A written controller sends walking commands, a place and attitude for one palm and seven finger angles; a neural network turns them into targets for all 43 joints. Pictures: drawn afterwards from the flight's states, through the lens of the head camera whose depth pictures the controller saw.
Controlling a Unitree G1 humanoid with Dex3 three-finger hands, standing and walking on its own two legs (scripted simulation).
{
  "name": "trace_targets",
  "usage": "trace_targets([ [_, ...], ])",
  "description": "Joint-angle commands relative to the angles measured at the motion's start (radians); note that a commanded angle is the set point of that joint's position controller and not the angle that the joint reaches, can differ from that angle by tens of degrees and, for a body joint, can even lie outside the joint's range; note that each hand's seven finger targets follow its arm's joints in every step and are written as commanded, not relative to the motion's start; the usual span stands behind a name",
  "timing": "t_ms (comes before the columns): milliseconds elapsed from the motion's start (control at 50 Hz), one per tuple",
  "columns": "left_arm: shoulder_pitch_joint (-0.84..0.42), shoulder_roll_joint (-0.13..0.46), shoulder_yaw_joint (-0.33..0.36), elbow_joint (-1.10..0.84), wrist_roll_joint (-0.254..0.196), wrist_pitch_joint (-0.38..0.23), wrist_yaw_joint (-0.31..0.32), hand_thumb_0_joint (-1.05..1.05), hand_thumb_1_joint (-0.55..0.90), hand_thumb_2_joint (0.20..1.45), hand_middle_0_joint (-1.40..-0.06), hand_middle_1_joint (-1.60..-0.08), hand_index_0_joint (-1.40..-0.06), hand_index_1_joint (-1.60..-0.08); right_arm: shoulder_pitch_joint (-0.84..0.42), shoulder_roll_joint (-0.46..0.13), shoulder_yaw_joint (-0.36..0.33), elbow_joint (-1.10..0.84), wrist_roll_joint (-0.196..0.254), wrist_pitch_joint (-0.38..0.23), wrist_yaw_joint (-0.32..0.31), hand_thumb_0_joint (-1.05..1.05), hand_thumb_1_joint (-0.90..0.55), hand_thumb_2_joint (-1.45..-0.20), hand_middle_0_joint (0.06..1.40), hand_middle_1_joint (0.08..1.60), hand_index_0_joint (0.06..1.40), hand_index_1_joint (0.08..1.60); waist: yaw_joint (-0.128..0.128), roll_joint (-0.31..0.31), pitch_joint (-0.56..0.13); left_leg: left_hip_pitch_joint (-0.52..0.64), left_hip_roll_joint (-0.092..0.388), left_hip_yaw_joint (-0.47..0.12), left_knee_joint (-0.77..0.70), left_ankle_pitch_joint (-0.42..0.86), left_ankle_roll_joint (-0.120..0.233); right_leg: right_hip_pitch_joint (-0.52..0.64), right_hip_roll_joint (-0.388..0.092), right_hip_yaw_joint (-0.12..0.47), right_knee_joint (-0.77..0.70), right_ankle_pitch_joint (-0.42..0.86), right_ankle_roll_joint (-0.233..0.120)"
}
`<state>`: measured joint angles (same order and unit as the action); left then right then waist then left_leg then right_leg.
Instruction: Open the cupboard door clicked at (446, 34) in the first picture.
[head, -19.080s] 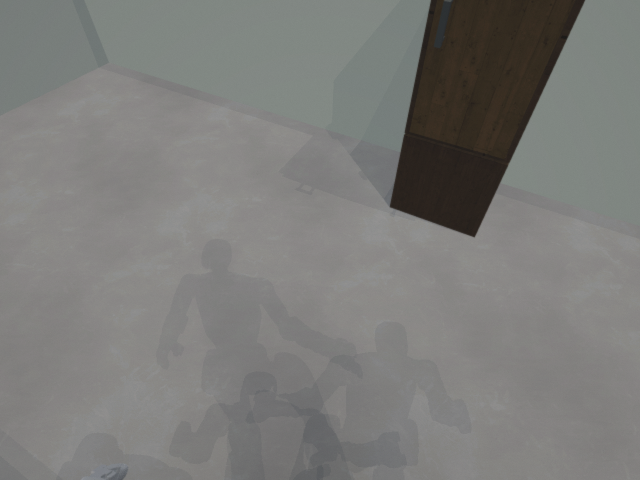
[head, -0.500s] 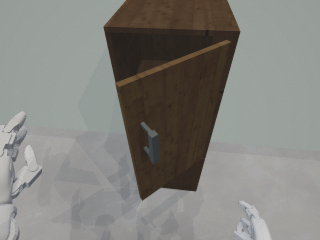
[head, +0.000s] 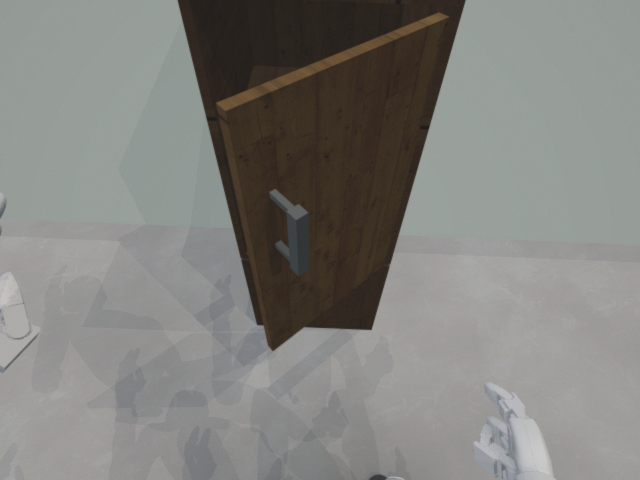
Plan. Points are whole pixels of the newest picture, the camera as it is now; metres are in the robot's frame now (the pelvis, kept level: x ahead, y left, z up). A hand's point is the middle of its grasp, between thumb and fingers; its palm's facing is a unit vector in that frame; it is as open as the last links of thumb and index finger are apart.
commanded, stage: step back with the hand held close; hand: left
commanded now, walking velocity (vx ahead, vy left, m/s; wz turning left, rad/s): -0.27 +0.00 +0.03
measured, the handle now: (289, 233) +0.41 +0.08 +0.06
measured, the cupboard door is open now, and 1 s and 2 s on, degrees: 43 43 43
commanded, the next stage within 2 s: stop stepping back and stand still in 1.10 s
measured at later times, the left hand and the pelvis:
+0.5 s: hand (5, 384) +0.16 +0.26 +0.17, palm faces +0.46 -0.70 -0.54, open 7.4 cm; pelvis -0.04 -0.01 -0.02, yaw +3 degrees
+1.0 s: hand out of the picture +0.12 +0.25 +0.16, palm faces +0.43 -0.75 -0.50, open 7.4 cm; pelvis -0.09 -0.02 +0.00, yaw +4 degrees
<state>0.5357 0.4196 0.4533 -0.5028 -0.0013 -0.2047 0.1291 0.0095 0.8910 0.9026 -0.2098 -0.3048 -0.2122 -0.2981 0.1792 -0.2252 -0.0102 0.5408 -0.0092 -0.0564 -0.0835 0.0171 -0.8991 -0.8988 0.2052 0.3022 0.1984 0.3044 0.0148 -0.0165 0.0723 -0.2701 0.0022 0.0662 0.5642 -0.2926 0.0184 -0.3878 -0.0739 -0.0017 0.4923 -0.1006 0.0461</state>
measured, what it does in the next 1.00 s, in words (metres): steps on the spot: right foot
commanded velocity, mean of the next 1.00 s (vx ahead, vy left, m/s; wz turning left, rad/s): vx -0.37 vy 0.00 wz -0.03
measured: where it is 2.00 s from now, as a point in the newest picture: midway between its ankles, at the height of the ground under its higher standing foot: outside the picture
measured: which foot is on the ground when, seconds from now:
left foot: down 0.00-0.88, up 0.90-1.00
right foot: down 0.00-0.72, up 0.74-0.78, down 0.80-1.00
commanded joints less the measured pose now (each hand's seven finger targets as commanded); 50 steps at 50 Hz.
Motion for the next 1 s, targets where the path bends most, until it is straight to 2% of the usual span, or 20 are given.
trace_targets([
  [0,-0.056,0.168,0.135,-0.196,0.015,-0.081,0.036,0.000,0.900,0.900,-0.200,-0.300,-0.200,-0.300,-0.069,-0.129,-0.044,-0.155,0.001,-0.075,-0.017,0.000,-0.900,-0.900,0.200,0.300,0.200,0.300,0.000,0.052,-0.122,-0.334,0.071,-0.108,-0.194,-0.255,0.053,0.304,0.004,0.071,0.028,-0.022,-0.039],
  [180,-0.107,0.157,0.135,-0.197,0.029,-0.112,0.046,0.000,0.900,0.900,-0.200,-0.300,-0.200,-0.300,-0.036,-0.132,-0.048,-0.147,0.003,-0.114,-0.016,0.000,-0.900,-0.900,0.200,0.300,0.200,0.300,-0.008,0.076,-0.102,-0.440,0.086,-0.131,-0.184,-0.399,0.068,0.298,0.023,0.088,0.085,-0.129,-0.034],
  [280,-0.095,0.167,0.140,-0.215,0.018,-0.120,0.043,0.000,0.900,0.900,-0.200,-0.300,-0.200,-0.300,-0.023,-0.121,-0.047,-0.131,-0.002,-0.123,-0.009,0.000,-0.900,-0.900,0.200,0.300,0.200,0.300,-0.014,-0.006,-0.117,-0.344,0.034,-0.105,-0.083,-0.338,0.039,0.191,-0.021,0.151,-0.029,-0.192,-0.059],
  [320,-0.084,0.173,0.143,-0.228,0.013,-0.121,0.044,0.000,0.900,0.900,-0.200,-0.300,-0.200,-0.300,-0.031,-0.121,-0.046,-0.124,-0.005,-0.124,-0.010,0.000,-0.900,-0.900,0.200,0.300,0.200,0.300,-0.014,0.018,-0.120,-0.322,0.037,-0.119,-0.096,-0.305,0.035,0.169,-0.024,0.140,-0.035,-0.180,-0.062],
  [400,-0.063,0.177,0.170,-0.225,0.023,-0.131,0.047,0.000,0.900,0.900,-0.200,-0.300,-0.200,-0.300,-0.043,-0.135,-0.058,-0.127,-0.002,-0.129,-0.015,0.000,-0.900,-0.900,0.200,0.300,0.200,0.300,-0.008,0.123,-0.140,-0.491,0.109,-0.181,-0.218,-0.388,0.078,0.331,0.038,0.083,0.142,-0.073,-0.032],
  [460,-0.046,0.175,0.189,-0.215,0.033,-0.141,0.045,0.000,0.900,0.900,-0.200,-0.300,-0.200,-0.300,-0.040,-0.132,-0.068,-0.133,0.003,-0.139,-0.012,0.000,-0.900,-0.900,0.200,0.300,0.200,0.300,-0.005,0.109,-0.159,-0.578,0.122,-0.174,-0.198,-0.422,0.097,0.412,0.060,0.104,0.248,0.047,-0.029],
  [500,-0.066,0.181,0.188,-0.223,0.031,-0.146,0.040,0.000,0.900,0.900,-0.200,-0.300,-0.200,-0.300,-0.035,-0.130,-0.072,-0.129,0.001,-0.141,-0.011,0.000,-0.900,-0.900,0.200,0.300,0.200,0.300,-0.015,0.061,-0.150,-0.551,0.076,-0.141,-0.118,-0.406,0.075,0.362,0.023,0.167,0.184,0.103,-0.050],
  [560,-0.070,0.193,0.179,-0.226,0.015,-0.136,0.036,0.000,0.900,0.900,-0.200,-0.300,-0.200,-0.300,-0.022,-0.119,-0.071,-0.108,-0.001,-0.136,-0.001,0.000,-0.900,-0.900,0.200,0.300,0.200,0.300,-0.018,-0.073,-0.173,-0.359,0.010,-0.100,0.027,-0.315,0.032,0.182,-0.071,0.273,-0.012,-0.012,-0.092],
  [620,-0.054,0.194,0.162,-0.243,-0.001,-0.126,0.043,0.000,0.900,0.900,-0.200,-0.300,-0.200,-0.300,-0.039,-0.111,-0.065,-0.091,-0.002,-0.118,0.001,0.000,-0.900,-0.900,0.200,0.300,0.200,0.300,-0.024,-0.073,-0.181,-0.179,0.001,-0.108,0.038,-0.224,0.018,0.020,-0.082,0.233,-0.079,-0.141,-0.097],
  [660,-0.042,0.183,0.167,-0.260,0.000,-0.129,0.046,0.000,0.900,0.900,-0.200,-0.300,-0.200,-0.300,-0.044,-0.128,-0.069,-0.105,-0.003,-0.114,-0.006,0.000,-0.900,-0.900,0.200,0.300,0.200,0.300,-0.027,0.041,-0.172,-0.291,0.072,-0.186,-0.118,-0.306,0.057,0.097,-0.002,0.156,0.053,-0.178,-0.053],
  [700,-0.055,0.178,0.196,-0.281,0.025,-0.144,0.052,0.000,0.900,0.900,-0.200,-0.300,-0.200,-0.300,-0.073,-0.146,-0.080,-0.119,-0.006,-0.129,-0.018,0.000,-0.900,-0.900,0.200,0.300,0.200,0.300,-0.015,0.282,-0.177,-0.599,0.240,-0.337,-0.333,-0.455,0.143,0.376,0.123,0.043,0.418,-0.052,-0.007],
  [740,-0.027,0.169,0.201,-0.240,0.019,-0.147,0.046,0.000,0.900,0.900,-0.200,-0.300,-0.200,-0.300,-0.062,-0.126,-0.097,-0.113,-0.003,-0.149,-0.016,0.000,-0.900,-0.900,0.200,0.300,0.200,0.300,-0.010,0.199,-0.199,-0.561,0.305,-0.325,-0.316,-0.298,0.161,0.374,0.159,0.044,0.527,-0.185,-0.006],
  [780,0.000,0.147,0.179,-0.195,0.010,-0.149,0.038,0.000,0.900,0.900,-0.200,-0.300,-0.200,-0.300,-0.046,-0.118,-0.092,-0.096,-0.006,-0.162,-0.005,0.000,-0.900,-0.900,0.200,0.300,0.200,0.300,-0.003,0.135,-0.131,-0.427,0.253,-0.256,-0.178,-0.117,0.132,0.238,0.126,0.079,0.310,-0.229,-0.034],
  [800,-0.016,0.136,0.152,-0.201,0.007,-0.152,0.033,0.000,0.900,0.900,-0.200,-0.300,-0.200,-0.300,-0.048,-0.114,-0.088,-0.086,-0.012,-0.170,-0.002,0.000,-0.900,-0.900,0.200,0.300,0.200,0.300,-0.015,0.123,-0.106,-0.332,0.207,-0.221,-0.103,-0.018,0.096,0.161,0.093,0.129,0.159,-0.121,-0.055],
  [840,-0.071,0.190,0.117,-0.204,0.001,-0.154,0.030,0.000,0.900,0.900,-0.200,-0.300,-0.200,-0.300,-0.051,-0.089,-0.064,-0.041,-0.009,-0.165,0.013,0.000,-0.900,-0.900,0.200,0.300,0.200,0.300,-0.038,-0.042,-0.200,-0.108,0.050,-0.058,0.116,0.173,-0.026,0.068,-0.139,0.387,-0.076,0.433,-0.142],
  [860,-0.091,0.194,0.103,-0.171,0.007,-0.139,0.034,0.000,0.900,0.900,-0.200,-0.300,-0.200,-0.300,-0.074,-0.073,-0.060,-0.044,-0.006,-0.158,0.012,0.000,-0.900,-0.900,0.200,0.300,0.200,0.300,-0.026,-0.094,-0.247,-0.118,-0.003,-0.031,0.233,0.010,-0.054,0.129,-0.218,0.422,-0.098,0.673,-0.175],
  [880,-0.105,0.199,0.095,-0.188,0.009,-0.114,0.034,0.000,0.900,0.900,-0.200,-0.300,-0.200,-0.300,-0.090,-0.073,-0.070,-0.050,0.005,-0.149,0.008,0.000,-0.900,-0.900,0.200,0.300,0.200,0.300,-0.009,-0.165,-0.296,-0.154,-0.029,-0.064,0.352,-0.145,-0.047,0.183,-0.240,0.411,-0.107,0.731,-0.183],
  [920,-0.051,0.224,0.137,-0.198,0.011,-0.082,0.033,0.000,0.900,0.900,-0.200,-0.300,-0.200,-0.300,-0.108,-0.050,-0.053,-0.072,-0.001,-0.130,0.003,0.000,-0.900,-0.900,0.200,0.300,0.200,0.300,-0.004,-0.210,-0.269,-0.173,-0.001,-0.093,0.368,-0.195,-0.034,0.190,-0.242,0.349,-0.073,0.727,-0.218],
  [940,-0.012,0.213,0.145,-0.208,0.007,-0.077,0.033,0.000,0.900,0.900,-0.200,-0.300,-0.200,-0.300,-0.106,-0.043,-0.039,-0.076,-0.003,-0.116,0.001,0.000,-0.900,-0.900,0.200,0.300,0.200,0.300,-0.005,-0.191,-0.266,-0.136,0.001,-0.063,0.267,-0.182,-0.037,0.191,-0.201,0.279,-0.044,0.749,-0.198],
  [980,0.014,0.200,0.135,-0.254,-0.003,-0.075,0.031,0.000,0.900,0.900,-0.200,-0.300,-0.200,-0.300,-0.113,-0.055,-0.028,-0.074,-0.003,-0.096,-0.011,0.000,-0.900,-0.900,0.200,0.300,0.200,0.300,-0.019,-0.041,-0.255,-0.042,-0.019,-0.023,-0.033,0.010,-0.045,0.183,-0.107,0.197,0.014,0.689,-0.139],
])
